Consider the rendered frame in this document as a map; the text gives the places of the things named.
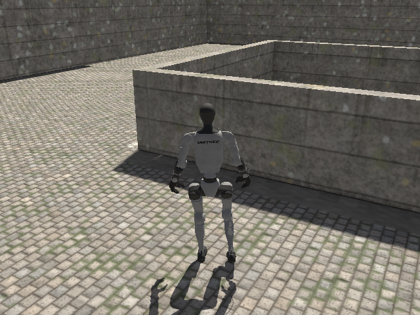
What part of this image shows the robot right upper arm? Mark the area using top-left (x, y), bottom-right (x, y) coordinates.
top-left (222, 131), bottom-right (243, 167)

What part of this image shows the humanoid robot torso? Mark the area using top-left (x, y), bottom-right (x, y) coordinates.
top-left (193, 131), bottom-right (224, 197)

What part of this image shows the left robot forearm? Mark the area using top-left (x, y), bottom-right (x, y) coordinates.
top-left (171, 159), bottom-right (183, 182)

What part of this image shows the right robot forearm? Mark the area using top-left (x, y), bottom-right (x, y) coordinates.
top-left (236, 156), bottom-right (249, 178)

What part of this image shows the robot left upper arm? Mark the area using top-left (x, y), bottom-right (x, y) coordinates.
top-left (177, 132), bottom-right (195, 168)

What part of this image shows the robot right thigh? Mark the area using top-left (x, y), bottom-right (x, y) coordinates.
top-left (219, 182), bottom-right (233, 221)

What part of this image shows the right robot hand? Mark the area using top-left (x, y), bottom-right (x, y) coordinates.
top-left (236, 176), bottom-right (251, 188)

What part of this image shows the left robot hand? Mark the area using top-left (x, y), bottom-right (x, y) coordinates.
top-left (169, 180), bottom-right (184, 194)

